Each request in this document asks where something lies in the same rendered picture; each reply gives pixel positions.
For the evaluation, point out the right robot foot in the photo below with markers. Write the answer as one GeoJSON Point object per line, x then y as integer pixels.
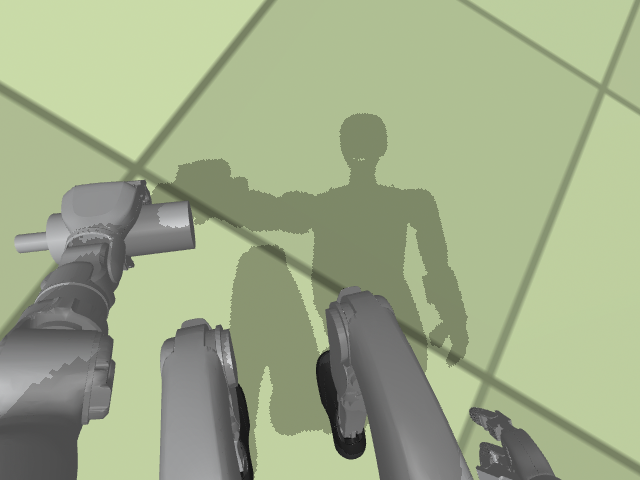
{"type": "Point", "coordinates": [346, 447]}

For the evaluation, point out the left robot arm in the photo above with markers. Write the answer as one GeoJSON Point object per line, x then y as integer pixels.
{"type": "Point", "coordinates": [56, 367]}

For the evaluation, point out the bottle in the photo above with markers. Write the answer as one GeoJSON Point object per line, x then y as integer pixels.
{"type": "Point", "coordinates": [160, 228]}

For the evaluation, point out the left robot foot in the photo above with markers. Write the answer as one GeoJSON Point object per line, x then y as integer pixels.
{"type": "Point", "coordinates": [247, 474]}

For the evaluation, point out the right robot hand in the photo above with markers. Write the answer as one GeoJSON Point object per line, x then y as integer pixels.
{"type": "Point", "coordinates": [519, 459]}

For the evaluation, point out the left robot hand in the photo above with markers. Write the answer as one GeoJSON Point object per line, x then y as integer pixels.
{"type": "Point", "coordinates": [114, 206]}

